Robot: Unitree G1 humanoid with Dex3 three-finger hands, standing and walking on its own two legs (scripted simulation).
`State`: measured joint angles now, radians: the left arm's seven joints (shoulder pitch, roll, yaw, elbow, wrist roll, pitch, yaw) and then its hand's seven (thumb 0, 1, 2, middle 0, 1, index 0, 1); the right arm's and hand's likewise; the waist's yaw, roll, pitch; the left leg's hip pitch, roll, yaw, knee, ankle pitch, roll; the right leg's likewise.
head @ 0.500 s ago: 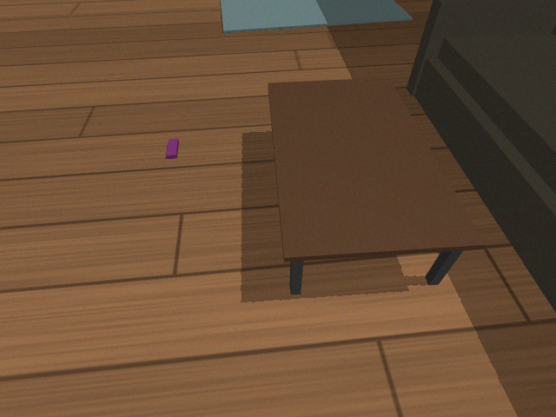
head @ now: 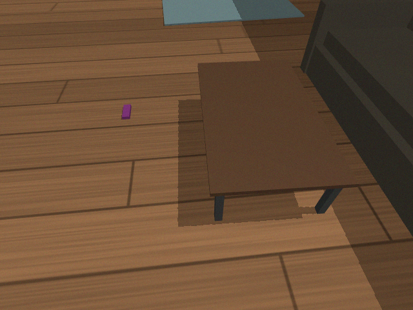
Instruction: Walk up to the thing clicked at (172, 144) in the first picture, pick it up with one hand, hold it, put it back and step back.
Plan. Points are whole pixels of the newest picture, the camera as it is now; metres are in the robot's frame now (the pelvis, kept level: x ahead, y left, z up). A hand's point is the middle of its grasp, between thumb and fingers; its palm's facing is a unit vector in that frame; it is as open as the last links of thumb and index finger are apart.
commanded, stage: stand
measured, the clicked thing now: (126, 111) +1.56 +0.71 -0.77
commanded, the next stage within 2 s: walk up in 0.62 s
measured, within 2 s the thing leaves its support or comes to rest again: neither
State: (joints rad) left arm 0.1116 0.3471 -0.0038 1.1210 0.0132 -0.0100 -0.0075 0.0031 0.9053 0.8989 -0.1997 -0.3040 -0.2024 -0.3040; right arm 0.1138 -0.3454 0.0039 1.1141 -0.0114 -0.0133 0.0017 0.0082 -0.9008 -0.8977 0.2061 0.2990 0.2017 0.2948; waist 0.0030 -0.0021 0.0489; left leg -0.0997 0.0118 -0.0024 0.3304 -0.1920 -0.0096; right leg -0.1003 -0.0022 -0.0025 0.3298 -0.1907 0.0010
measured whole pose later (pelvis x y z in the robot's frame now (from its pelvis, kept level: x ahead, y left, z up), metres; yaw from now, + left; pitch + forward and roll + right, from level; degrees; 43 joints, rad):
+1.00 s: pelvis -0.01 -0.06 -0.01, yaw +20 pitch -2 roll +3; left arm 0.10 0.38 0.08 0.84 0.04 0.04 -0.03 0.00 0.91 0.90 -0.20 -0.30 -0.20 -0.30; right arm 0.24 -0.42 -0.09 0.84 -0.04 0.05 0.01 0.01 -0.90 -0.90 0.21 0.30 0.20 0.29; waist 0.00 -0.01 0.13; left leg -0.48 -0.04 -0.05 1.00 -0.39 -0.02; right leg -0.17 -0.03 -0.05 0.53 -0.33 -0.05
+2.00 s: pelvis -0.01 -0.07 -0.04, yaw +56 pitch -3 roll +3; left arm 0.32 0.48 0.08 0.75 0.03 -0.01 -0.01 0.00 0.90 0.90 -0.20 -0.30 -0.21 -0.30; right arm 0.25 -0.40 -0.07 0.79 -0.02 0.02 0.04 0.01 -0.90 -0.90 0.21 0.30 0.20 0.29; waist 0.06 -0.06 0.13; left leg -0.33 -0.03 0.01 0.69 -0.32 0.00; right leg -0.33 -0.23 -0.15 0.83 -0.44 0.00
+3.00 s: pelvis +0.00 -0.05 -0.01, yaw +66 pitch -2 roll +0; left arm 0.14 0.37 0.00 1.04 0.00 -0.01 -0.02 0.00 0.90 0.90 -0.20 -0.30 -0.20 -0.30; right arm 0.11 -0.36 0.00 1.03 0.00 -0.03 0.00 0.01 -0.90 -0.90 0.21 0.30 0.20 0.30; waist 0.02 -0.01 0.06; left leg -0.21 0.00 -0.05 0.54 -0.29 -0.01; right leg -0.21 -0.05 -0.03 0.53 -0.28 0.02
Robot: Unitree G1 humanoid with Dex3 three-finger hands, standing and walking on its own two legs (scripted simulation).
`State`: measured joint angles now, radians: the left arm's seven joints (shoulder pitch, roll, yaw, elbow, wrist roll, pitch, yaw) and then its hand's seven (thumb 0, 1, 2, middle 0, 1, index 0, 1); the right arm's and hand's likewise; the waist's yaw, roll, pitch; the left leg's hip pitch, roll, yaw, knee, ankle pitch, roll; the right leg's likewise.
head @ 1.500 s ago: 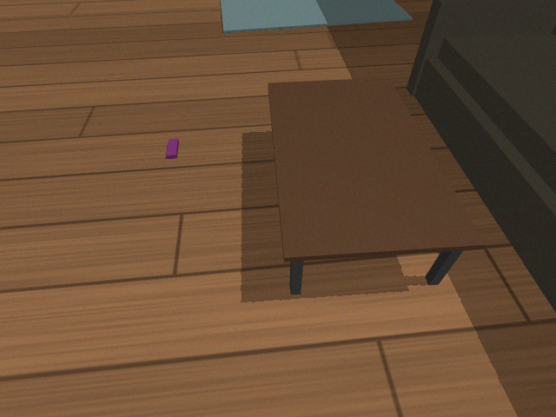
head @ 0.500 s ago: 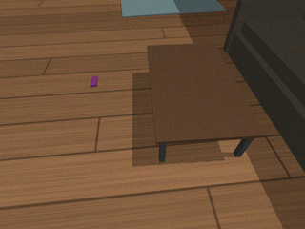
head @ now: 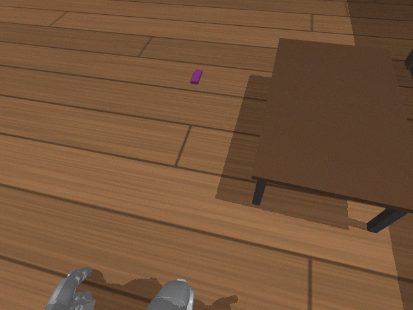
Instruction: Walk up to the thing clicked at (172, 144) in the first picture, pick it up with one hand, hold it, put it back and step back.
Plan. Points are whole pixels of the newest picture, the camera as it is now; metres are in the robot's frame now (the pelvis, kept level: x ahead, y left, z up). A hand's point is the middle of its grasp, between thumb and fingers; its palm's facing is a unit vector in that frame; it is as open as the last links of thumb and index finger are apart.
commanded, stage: walk up
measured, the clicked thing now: (196, 76) +1.75 +0.19 -0.76
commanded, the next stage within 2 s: none
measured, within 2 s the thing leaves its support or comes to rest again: neither
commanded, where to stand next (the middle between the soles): +0.06 +0.04 m, yaw +43 degrees
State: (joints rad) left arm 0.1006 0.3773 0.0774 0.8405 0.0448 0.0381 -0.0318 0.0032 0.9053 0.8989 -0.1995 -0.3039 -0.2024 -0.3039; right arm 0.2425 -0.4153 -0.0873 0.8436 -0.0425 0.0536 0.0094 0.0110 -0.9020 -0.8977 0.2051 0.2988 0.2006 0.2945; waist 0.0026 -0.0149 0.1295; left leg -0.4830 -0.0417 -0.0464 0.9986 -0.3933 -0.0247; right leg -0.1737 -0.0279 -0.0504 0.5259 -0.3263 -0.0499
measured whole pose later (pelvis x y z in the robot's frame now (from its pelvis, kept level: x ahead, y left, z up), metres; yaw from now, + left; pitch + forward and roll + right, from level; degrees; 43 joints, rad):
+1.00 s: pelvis +0.00 -0.01 -0.03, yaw +36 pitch -3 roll +3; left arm 0.32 0.48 0.08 0.75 0.03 -0.01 -0.01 0.00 0.90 0.90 -0.20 -0.30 -0.21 -0.30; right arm 0.25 -0.40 -0.07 0.79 -0.02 0.02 0.04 0.01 -0.90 -0.90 0.21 0.30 0.20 0.29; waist 0.06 -0.06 0.13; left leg -0.33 -0.03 0.01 0.69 -0.32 0.00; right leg -0.33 -0.23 -0.15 0.83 -0.44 0.00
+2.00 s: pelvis +0.02 +0.01 -0.01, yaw +47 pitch -2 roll +0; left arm 0.14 0.37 0.00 1.04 0.00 -0.01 -0.02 0.00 0.90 0.90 -0.20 -0.30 -0.20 -0.30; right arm 0.11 -0.36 0.00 1.03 0.00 -0.03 0.00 0.01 -0.90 -0.90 0.21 0.30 0.20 0.30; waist 0.02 -0.01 0.06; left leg -0.21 0.00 -0.05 0.54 -0.29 -0.01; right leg -0.21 -0.05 -0.03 0.53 -0.28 0.02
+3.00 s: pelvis +0.02 -0.01 +0.01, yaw +46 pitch -3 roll +0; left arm 0.10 0.36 0.00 1.15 0.01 -0.01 -0.02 0.00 0.91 0.90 -0.20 -0.30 -0.20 -0.30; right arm 0.11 -0.35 0.00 1.15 -0.01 -0.01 0.01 0.01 -0.90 -0.90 0.21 0.30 0.20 0.29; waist 0.00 0.00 0.05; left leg -0.12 0.03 -0.04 0.33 -0.16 -0.04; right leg -0.14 -0.02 -0.03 0.34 -0.16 0.01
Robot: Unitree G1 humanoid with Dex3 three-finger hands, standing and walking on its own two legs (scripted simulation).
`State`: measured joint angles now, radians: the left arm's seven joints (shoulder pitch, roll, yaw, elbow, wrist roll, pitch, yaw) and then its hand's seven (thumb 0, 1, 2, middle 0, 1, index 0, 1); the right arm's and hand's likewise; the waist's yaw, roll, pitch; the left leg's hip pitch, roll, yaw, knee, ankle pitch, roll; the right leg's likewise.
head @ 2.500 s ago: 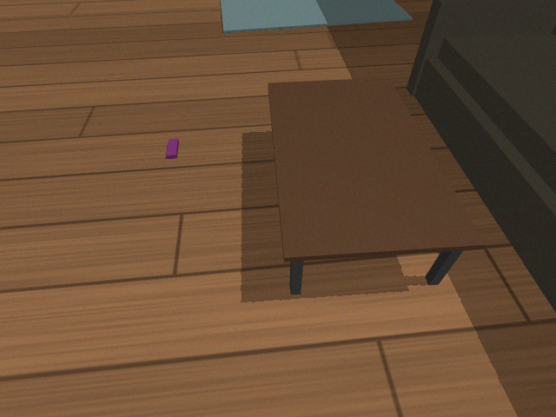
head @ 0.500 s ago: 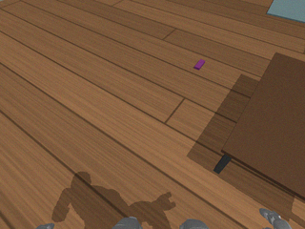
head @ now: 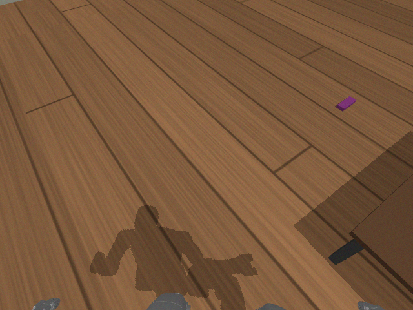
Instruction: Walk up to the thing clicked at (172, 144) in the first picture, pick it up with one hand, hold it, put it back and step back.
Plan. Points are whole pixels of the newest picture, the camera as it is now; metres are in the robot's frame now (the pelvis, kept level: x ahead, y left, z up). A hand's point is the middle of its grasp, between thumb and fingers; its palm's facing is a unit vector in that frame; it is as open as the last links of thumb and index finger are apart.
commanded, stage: walk up
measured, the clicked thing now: (346, 103) +1.53 -0.86 -0.73
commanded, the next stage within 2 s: stand in 1.18 s
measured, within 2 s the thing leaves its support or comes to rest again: neither
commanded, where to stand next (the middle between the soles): +0.08 +0.01 m, yaw +7 degrees
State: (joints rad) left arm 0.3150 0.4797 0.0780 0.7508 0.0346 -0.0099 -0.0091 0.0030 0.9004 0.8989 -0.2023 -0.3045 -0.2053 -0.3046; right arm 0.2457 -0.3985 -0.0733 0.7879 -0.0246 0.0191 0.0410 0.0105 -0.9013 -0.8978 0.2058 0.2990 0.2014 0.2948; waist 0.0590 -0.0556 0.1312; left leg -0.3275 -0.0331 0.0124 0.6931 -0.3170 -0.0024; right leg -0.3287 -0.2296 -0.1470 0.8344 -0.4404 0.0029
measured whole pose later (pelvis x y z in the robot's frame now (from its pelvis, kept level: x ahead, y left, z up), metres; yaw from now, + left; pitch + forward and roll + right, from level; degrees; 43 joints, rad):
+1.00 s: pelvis +0.03 +0.01 +0.02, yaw +11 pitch -2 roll +0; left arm 0.14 0.37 0.00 1.04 0.00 -0.01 -0.02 0.00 0.90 0.90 -0.20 -0.30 -0.20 -0.30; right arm 0.11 -0.36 0.00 1.03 0.00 -0.03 0.00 0.01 -0.90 -0.90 0.21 0.30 0.20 0.30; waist 0.02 -0.01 0.06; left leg -0.21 0.00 -0.05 0.54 -0.29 -0.01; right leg -0.21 -0.05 -0.03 0.53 -0.28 0.02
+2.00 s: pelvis +0.02 -0.01 +0.04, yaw +10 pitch -3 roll +0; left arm 0.10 0.36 0.00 1.15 0.01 -0.01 -0.02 0.00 0.91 0.90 -0.20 -0.30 -0.20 -0.30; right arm 0.11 -0.35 0.00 1.15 -0.01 -0.01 0.01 0.01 -0.90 -0.90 0.21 0.30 0.20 0.29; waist 0.00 0.00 0.05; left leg -0.12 0.03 -0.04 0.33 -0.16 -0.04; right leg -0.14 -0.02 -0.03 0.34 -0.16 0.01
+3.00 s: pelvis +0.03 -0.01 +0.04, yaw +10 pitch -2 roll +0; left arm 0.10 0.36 0.00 1.13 0.01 -0.01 -0.01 0.00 0.91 0.90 -0.20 -0.30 -0.20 -0.30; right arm 0.11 -0.35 0.01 1.13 -0.01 -0.01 0.00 0.01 -0.90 -0.90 0.21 0.30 0.20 0.29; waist 0.00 0.00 0.05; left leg -0.10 0.03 -0.04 0.32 -0.18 -0.04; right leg -0.11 -0.02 -0.03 0.33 -0.18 0.01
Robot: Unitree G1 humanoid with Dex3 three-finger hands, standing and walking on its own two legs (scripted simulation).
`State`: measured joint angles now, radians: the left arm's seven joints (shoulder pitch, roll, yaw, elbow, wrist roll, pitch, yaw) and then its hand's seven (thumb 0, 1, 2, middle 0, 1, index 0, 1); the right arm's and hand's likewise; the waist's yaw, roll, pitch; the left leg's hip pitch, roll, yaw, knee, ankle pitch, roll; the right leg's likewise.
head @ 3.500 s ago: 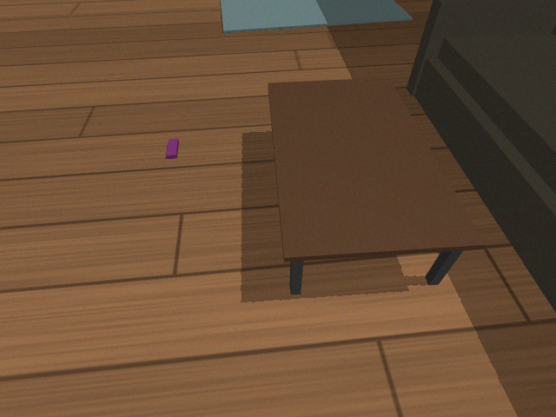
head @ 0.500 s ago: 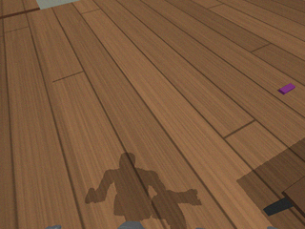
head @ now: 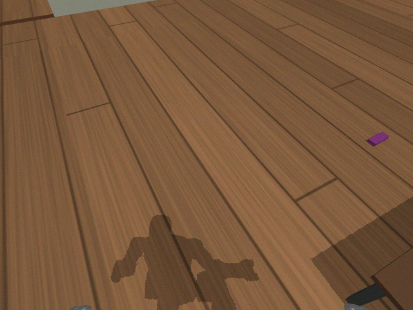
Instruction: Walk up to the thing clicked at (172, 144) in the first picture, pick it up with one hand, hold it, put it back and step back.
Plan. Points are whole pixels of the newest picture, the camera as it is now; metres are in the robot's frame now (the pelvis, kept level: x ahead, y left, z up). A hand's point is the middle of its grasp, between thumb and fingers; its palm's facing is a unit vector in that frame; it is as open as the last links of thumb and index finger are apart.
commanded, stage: walk up
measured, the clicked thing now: (378, 139) +1.32 -1.13 -0.76
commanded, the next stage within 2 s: stand in 0.18 s
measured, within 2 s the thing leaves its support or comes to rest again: neither
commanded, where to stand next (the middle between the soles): +0.05 +0.00 m, yaw -3 degrees
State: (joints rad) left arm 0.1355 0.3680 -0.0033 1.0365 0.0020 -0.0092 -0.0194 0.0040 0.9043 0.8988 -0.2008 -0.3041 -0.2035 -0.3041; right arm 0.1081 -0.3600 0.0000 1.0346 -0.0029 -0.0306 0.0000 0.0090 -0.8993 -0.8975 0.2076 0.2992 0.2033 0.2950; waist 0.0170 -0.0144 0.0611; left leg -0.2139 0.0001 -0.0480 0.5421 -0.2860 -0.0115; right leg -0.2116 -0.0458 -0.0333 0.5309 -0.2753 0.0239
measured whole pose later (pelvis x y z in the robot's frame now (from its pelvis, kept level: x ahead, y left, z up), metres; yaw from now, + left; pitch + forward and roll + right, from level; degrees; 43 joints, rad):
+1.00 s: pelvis -0.01 -0.01 +0.01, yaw -1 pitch -3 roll +0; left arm 0.10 0.36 0.00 1.15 0.01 -0.01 -0.02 0.00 0.91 0.90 -0.20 -0.30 -0.20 -0.30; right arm 0.11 -0.35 0.00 1.15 -0.01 -0.01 0.01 0.01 -0.90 -0.90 0.21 0.30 0.20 0.29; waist 0.00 0.00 0.05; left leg -0.12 0.03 -0.04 0.33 -0.16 -0.04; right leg -0.14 -0.02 -0.03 0.34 -0.16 0.01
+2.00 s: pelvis +0.01 -0.01 +0.01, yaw -1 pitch -2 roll +0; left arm 0.10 0.36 0.00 1.13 0.01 -0.01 -0.01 0.00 0.91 0.90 -0.20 -0.30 -0.20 -0.30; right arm 0.11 -0.35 0.01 1.13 -0.01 -0.01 0.00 0.01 -0.90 -0.90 0.21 0.30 0.20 0.29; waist 0.00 0.00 0.05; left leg -0.10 0.03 -0.04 0.32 -0.18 -0.04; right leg -0.11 -0.02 -0.03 0.33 -0.18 0.01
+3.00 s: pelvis +0.04 +0.00 +0.01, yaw +1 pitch -2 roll -1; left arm 0.23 0.40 0.09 1.02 0.05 -0.05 -0.07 0.00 0.90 0.90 -0.20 -0.30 -0.21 -0.30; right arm 0.20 -0.43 -0.08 1.07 -0.05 -0.02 0.06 0.01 -0.90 -0.90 0.21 0.30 0.20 0.29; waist 0.05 0.02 0.03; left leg -0.31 0.04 0.01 0.68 -0.48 0.03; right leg -0.09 -0.04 -0.05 0.40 -0.28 -0.02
